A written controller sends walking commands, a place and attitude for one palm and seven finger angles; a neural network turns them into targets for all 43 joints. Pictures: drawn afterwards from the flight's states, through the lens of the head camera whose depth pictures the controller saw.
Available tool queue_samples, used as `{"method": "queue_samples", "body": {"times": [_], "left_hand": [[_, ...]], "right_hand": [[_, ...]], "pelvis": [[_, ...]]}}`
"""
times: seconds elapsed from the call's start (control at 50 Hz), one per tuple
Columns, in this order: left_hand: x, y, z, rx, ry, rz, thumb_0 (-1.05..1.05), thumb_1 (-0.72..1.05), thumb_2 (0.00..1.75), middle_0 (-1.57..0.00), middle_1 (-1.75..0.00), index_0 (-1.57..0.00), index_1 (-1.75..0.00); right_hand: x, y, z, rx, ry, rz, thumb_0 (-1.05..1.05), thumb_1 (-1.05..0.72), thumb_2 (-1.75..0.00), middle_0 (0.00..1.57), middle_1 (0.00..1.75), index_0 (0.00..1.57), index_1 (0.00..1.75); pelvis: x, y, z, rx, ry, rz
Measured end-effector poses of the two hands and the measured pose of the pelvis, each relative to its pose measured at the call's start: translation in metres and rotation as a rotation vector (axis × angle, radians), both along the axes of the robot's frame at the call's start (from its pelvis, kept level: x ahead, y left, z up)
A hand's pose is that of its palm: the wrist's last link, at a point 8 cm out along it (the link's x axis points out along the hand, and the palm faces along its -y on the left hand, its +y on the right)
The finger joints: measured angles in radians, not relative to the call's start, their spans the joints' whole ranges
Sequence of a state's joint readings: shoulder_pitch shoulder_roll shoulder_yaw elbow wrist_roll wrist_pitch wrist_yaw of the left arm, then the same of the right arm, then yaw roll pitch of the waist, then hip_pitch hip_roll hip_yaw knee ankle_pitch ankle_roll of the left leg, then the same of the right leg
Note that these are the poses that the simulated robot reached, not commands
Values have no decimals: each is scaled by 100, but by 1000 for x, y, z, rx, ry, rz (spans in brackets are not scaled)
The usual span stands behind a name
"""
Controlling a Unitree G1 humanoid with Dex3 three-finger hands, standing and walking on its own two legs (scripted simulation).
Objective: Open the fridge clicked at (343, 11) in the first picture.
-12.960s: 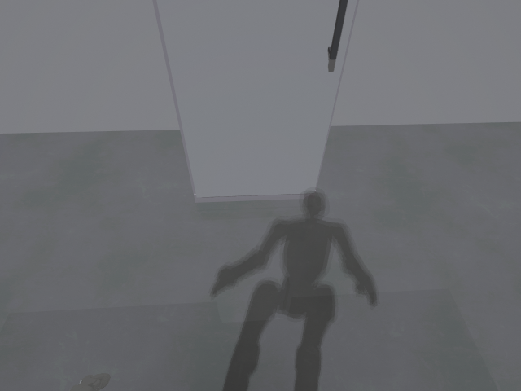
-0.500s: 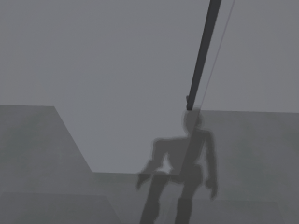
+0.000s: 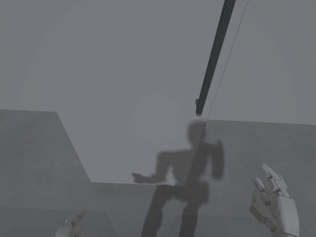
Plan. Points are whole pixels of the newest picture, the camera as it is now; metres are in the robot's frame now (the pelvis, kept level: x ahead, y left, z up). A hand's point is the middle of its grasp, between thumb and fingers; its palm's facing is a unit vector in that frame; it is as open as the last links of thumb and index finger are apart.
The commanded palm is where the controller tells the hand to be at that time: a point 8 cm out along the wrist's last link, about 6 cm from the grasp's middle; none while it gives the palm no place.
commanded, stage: raise the hand to about handle height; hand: right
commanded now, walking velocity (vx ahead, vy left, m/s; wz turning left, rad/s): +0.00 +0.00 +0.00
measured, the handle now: (213, 49) +0.52 -0.08 +0.24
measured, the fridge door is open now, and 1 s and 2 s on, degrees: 0 0 0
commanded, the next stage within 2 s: move the hooked fingers beside the handle in 1.90 s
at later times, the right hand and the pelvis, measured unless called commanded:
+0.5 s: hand (269, 207) +0.21 -0.22 +0.06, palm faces -0.05 +1.00 -0.07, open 10.3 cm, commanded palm +0.17 -0.27 +0.07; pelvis -0.01 +0.01 -0.02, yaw +0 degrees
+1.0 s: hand (315, 176) +0.24 -0.27 +0.15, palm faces +0.02 +1.00 -0.09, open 13.2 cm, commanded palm +0.20 -0.31 +0.16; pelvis +0.00 -0.01 +0.01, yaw -1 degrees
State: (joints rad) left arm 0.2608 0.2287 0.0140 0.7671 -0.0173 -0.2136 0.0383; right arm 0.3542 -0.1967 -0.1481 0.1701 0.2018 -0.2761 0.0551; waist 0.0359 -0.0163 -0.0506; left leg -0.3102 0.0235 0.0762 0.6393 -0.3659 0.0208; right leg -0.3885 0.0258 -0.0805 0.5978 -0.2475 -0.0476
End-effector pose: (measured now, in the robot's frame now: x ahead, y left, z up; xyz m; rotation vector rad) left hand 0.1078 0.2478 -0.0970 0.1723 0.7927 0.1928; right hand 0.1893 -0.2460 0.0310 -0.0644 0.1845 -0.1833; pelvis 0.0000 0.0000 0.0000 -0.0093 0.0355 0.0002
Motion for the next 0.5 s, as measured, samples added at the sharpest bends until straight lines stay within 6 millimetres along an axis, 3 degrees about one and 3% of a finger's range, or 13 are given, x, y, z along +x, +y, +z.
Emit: {"method": "queue_samples", "body": {"times": [0.06, 0.12, 0.2, 0.28, 0.36, 0.5], "left_hand": [[29, 6, 7, 2, -132, -19, 1, 90, 90, -20, -30, -20, -30], [52, 14, 15, 26, -233, -43, 1, 90, 90, -21, -30, -20, -30], [71, 20, 26, 77, -297, -77, 1, 90, 90, -20, -30, -20, -30], [77, 15, 25, 109, -283, -125, 1, 91, 90, -20, -30, -20, -30], [70, 5, 15, 94, -229, -151, 1, 90, 90, -20, -30, -20, -30], [44, -12, 10, 13, -181, -88, 1, 90, 90, -21, -30, -20, -30]], "right_hand": [[6, 10, 5, 2, -180, 170, 0, -79, -84, 21, 37, 20, 38], [-8, 11, -17, 24, -154, 271, 0, -72, -82, 21, 41, 21, 42], [-41, -4, -36, 75, -73, 179, 0, -63, -78, 23, 47, 22, 47], [-56, -15, -20, 29, -140, 90, 1, -54, -74, 23, 53, 23, 53], [-40, -17, 0, -7, -207, 145, 1, -44, -70, 24, 59, 23, 59], [0, -25, 29, 0, -148, 238, 1, -28, -63, 25, 69, 24, 70]], "pelvis": [[-9, 5, -17, 2, 56, 15], [-15, 10, -31, 4, 82, 20], [-16, 14, -40, 16, 89, 9], [-15, 17, -40, 39, 78, -18], [-16, 17, -37, 54, 68, -35], [-10, 11, -21, 46, 49, -9]]}}
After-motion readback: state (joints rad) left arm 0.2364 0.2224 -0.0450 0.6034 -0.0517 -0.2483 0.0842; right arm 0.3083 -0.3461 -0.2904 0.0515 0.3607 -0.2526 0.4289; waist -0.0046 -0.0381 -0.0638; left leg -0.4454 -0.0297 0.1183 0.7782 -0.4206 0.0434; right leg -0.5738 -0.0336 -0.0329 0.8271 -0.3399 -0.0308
